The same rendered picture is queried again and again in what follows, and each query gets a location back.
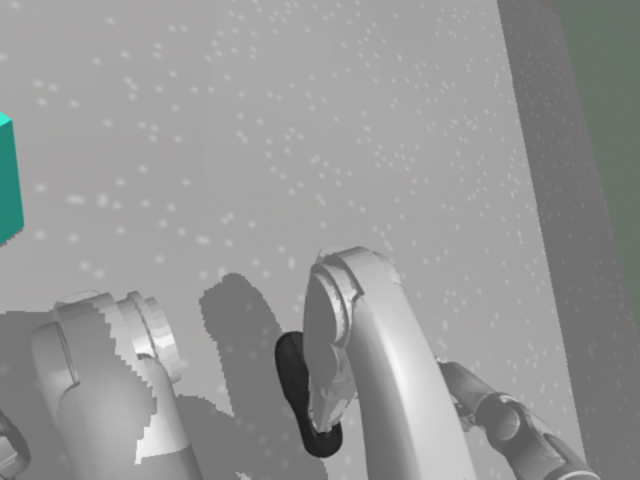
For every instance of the right robot foot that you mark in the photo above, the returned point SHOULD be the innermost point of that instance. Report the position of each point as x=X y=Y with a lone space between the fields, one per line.
x=294 y=378

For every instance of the right robot arm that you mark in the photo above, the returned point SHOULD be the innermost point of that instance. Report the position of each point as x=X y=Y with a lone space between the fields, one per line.
x=527 y=442

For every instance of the left robot arm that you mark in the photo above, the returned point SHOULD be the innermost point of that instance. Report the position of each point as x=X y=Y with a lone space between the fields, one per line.
x=14 y=452

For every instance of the right robot hand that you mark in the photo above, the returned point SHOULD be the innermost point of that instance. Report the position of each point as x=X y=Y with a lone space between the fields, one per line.
x=467 y=388

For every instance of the carton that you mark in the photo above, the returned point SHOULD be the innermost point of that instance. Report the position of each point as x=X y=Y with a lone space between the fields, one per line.
x=11 y=212

